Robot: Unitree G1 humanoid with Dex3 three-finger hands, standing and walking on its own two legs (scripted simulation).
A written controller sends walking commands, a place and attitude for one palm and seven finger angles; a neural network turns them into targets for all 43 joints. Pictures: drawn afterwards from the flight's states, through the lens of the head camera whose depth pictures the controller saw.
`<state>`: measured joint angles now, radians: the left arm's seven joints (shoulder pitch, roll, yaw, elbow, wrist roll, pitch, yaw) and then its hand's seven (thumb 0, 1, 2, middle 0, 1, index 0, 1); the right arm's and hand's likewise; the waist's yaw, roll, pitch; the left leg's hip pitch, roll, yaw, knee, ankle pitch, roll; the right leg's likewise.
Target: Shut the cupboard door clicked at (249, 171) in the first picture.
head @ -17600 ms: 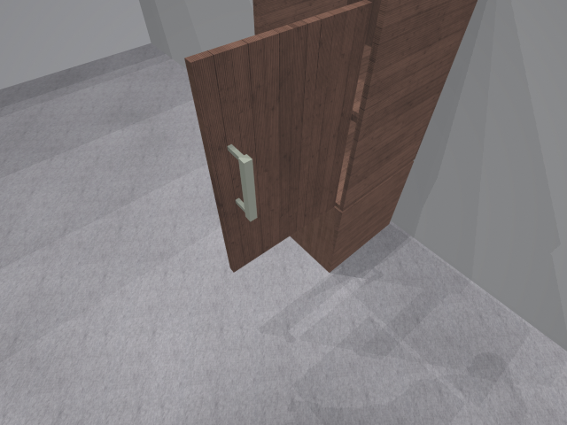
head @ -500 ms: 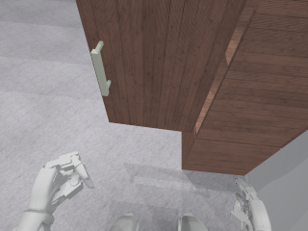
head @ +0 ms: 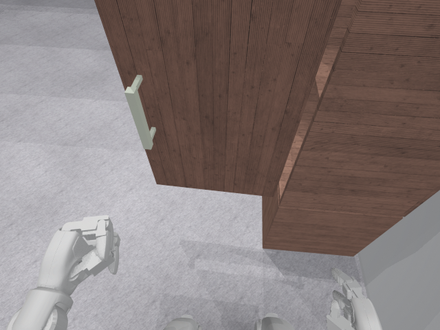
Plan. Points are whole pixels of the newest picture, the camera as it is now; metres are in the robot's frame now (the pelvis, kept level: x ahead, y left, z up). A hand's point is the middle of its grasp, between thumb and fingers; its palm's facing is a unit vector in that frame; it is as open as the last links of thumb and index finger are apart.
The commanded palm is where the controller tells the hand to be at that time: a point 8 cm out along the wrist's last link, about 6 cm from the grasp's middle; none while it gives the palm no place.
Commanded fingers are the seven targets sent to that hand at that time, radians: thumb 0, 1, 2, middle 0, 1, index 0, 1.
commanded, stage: raise the hand and make a fist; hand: left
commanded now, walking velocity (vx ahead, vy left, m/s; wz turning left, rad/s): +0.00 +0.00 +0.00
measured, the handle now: (143, 114) +0.53 +0.20 +0.06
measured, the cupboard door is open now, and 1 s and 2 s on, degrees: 88 88 88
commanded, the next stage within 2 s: bring the fist close to the handle in 0.26 s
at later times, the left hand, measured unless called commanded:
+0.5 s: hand (117, 258) +0.22 +0.17 +0.06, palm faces -0.06 -1.00 -0.06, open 3.1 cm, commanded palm +0.22 +0.23 +0.07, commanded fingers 0.00 0.90 0.90 -1.30 -1.50 -1.30 -1.50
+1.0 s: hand (140, 189) +0.34 +0.17 +0.06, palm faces -0.09 -1.00 -0.03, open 3.1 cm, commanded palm +0.33 +0.22 +0.07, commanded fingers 0.00 0.90 0.90 -1.30 -1.50 -1.30 -1.50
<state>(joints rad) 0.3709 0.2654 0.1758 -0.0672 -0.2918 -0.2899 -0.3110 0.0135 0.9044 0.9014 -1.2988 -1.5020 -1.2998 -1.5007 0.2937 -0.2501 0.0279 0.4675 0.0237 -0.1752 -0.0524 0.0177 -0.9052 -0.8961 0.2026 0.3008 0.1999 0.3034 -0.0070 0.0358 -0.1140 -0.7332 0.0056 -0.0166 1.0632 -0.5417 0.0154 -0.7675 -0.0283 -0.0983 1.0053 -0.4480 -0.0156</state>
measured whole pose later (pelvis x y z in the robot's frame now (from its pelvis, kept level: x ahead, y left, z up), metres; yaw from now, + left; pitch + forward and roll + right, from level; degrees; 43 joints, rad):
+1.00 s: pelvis -0.02 +0.00 +0.00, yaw +0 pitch +13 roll -1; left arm -0.24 0.28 0.19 0.48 -0.23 -0.32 -0.28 0.01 0.90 0.90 -1.30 -1.50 -1.30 -1.50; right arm 0.29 -0.27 0.02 0.58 0.03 -0.14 -0.06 0.02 -0.91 -0.90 0.20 0.30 0.20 0.30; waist -0.04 0.02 -0.10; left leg -0.76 0.00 0.00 1.03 -0.49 0.01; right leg -0.81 -0.03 -0.08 0.99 -0.41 -0.02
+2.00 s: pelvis -0.01 +0.00 +0.00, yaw -2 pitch +18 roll -1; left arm -0.69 0.38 0.29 1.00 -0.17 -0.42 -0.32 0.01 0.90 0.90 -1.30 -1.50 -1.30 -1.50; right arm 0.32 -0.26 0.02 0.62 0.02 -0.02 -0.03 0.01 -0.91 -0.90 0.20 0.30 0.20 0.30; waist -0.10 0.01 -0.11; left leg -0.86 0.01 0.01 1.04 -0.50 0.02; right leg -0.91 -0.02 -0.07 0.98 -0.39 -0.01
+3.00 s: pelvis -0.02 +0.01 -0.03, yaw -4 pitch +27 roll -3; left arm -1.21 0.69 0.35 1.31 -0.05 -0.26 -0.50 0.01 0.90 0.90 -1.30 -1.50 -1.30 -1.50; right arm 0.40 -0.28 0.07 0.62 -0.01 -0.03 -0.04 0.01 -0.91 -0.90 0.20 0.30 0.20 0.30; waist -0.27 0.04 -0.08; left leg -1.13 0.05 0.00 1.19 -0.53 0.03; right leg -1.16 0.02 -0.07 1.08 -0.39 -0.01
